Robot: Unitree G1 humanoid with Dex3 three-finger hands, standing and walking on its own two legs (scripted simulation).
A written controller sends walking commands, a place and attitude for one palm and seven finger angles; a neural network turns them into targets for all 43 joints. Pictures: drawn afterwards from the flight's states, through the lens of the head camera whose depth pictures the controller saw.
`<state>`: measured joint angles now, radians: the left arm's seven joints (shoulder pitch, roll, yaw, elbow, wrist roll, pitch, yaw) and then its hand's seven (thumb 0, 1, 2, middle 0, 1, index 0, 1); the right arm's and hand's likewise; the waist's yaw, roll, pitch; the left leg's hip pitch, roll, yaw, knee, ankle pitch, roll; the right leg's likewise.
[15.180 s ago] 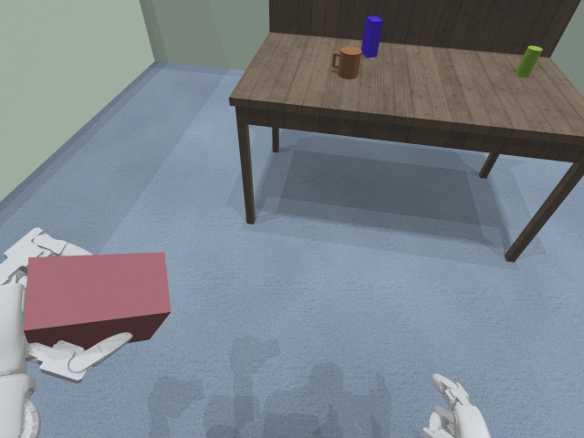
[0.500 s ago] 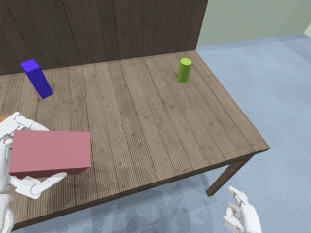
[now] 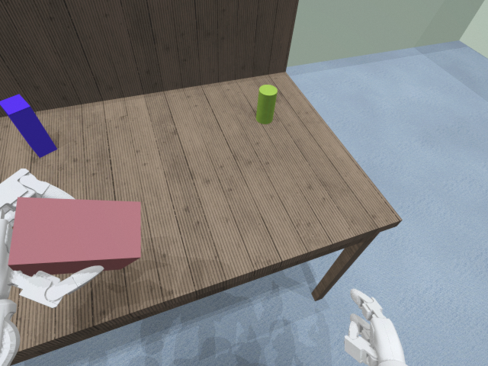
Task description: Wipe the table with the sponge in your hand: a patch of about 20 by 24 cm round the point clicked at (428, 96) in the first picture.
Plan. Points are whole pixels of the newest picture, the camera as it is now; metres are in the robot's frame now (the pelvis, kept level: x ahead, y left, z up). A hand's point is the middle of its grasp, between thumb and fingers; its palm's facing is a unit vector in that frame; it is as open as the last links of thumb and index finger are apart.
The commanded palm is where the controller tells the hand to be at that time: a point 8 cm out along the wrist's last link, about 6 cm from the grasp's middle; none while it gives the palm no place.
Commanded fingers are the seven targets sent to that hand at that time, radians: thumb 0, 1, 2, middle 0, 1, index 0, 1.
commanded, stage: shuffle to correct the standing spot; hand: left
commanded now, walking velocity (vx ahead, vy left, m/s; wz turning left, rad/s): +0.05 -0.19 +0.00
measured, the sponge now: (96, 239) +0.23 +0.21 +0.14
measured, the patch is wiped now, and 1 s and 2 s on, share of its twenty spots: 0.00 0.00 0.00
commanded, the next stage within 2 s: come to a stop and stand still in 0.14 s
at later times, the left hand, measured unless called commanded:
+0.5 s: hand (90, 243) +0.22 +0.21 +0.15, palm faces +0.33 -0.84 -0.43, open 10.4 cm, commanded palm +0.17 +0.25 +0.18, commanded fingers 0.00 0.10 1.30 -1.20 -1.60 -1.20 -1.60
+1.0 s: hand (28, 240) +0.22 +0.28 +0.15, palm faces +0.36 -0.85 -0.39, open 10.4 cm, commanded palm +0.16 +0.31 +0.18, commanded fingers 0.00 0.10 1.30 -1.20 -1.60 -1.20 -1.60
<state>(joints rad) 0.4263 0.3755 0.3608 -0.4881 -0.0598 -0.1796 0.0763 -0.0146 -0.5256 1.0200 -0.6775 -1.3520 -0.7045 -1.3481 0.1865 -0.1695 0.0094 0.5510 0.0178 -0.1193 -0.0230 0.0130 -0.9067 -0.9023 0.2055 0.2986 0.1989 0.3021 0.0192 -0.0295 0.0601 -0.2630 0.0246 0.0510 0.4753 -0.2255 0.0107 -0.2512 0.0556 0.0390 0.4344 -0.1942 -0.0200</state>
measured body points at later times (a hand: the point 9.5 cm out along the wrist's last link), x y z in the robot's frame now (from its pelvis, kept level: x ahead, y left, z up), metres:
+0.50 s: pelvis +0.01 -0.04 +0.00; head +0.04 -0.04 +0.45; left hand +0.20 +0.25 +0.17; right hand +0.19 -0.29 -0.08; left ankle +0.02 +0.11 -0.74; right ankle +0.02 -0.11 -0.74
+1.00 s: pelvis +0.01 +0.03 +0.01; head +0.03 +0.05 +0.45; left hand +0.19 +0.32 +0.17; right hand +0.20 -0.18 -0.06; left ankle +0.02 +0.11 -0.74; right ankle +0.02 -0.11 -0.74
